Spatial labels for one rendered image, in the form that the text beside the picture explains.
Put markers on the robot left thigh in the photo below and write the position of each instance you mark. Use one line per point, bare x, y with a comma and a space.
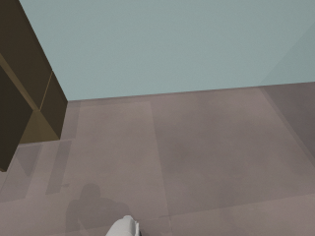
124, 227

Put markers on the cupboard door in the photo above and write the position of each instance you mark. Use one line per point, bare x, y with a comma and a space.
15, 114

